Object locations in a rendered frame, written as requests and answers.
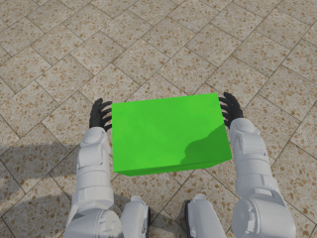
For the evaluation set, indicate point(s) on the robot shin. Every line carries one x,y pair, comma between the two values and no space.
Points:
137,198
197,196

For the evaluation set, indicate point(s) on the carton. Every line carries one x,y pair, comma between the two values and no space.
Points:
166,135

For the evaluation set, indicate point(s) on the left robot forearm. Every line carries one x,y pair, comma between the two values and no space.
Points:
93,187

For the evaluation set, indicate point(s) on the right robot upper arm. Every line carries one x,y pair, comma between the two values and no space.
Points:
256,218

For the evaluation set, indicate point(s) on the left robot upper arm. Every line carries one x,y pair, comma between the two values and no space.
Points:
103,223

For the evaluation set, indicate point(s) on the left robot shin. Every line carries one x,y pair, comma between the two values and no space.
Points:
137,198

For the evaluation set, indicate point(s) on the left robot hand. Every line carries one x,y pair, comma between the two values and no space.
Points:
96,116

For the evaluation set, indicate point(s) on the right robot forearm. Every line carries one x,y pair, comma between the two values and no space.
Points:
254,177

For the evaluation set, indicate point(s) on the right robot hand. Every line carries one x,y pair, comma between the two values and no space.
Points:
233,108

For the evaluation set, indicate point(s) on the right robot shin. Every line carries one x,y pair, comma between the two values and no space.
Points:
197,196

